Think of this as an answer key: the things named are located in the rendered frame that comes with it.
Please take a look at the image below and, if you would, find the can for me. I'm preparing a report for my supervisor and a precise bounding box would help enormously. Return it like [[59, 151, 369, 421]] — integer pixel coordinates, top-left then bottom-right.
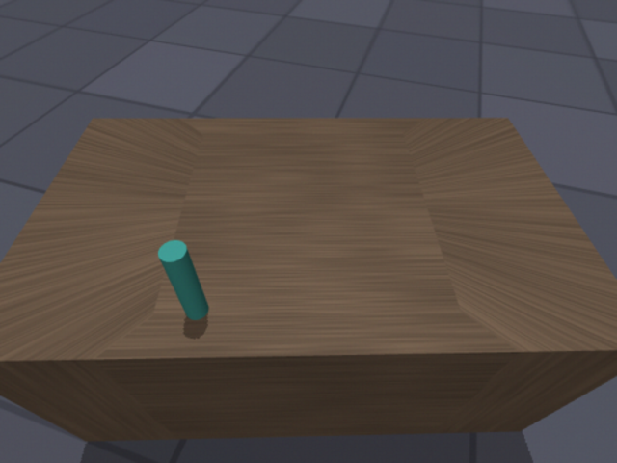
[[158, 240, 209, 320]]

